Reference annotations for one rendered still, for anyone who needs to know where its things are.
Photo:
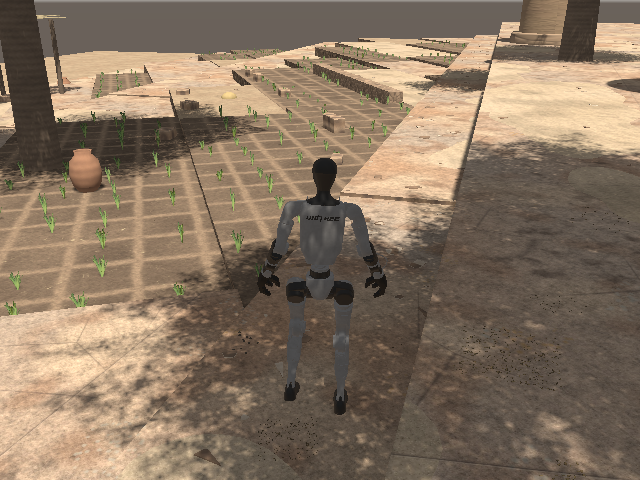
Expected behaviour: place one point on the robot right hand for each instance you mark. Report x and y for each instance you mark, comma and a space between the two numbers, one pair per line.
382, 283

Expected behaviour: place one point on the robot right foot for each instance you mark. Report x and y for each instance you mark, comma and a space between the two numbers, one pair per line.
340, 406

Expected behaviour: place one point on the robot torso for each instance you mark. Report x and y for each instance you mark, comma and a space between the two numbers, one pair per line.
321, 238

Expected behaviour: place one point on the robot left hand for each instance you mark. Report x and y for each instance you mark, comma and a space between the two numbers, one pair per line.
268, 281

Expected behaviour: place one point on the robot right forearm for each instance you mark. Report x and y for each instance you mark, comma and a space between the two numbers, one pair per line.
373, 264

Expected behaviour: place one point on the right robot upper arm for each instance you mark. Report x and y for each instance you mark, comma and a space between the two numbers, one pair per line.
354, 212

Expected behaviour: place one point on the left robot upper arm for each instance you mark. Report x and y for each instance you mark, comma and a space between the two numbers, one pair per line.
290, 210

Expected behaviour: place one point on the robot left forearm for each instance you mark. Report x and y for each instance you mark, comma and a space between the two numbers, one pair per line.
271, 262

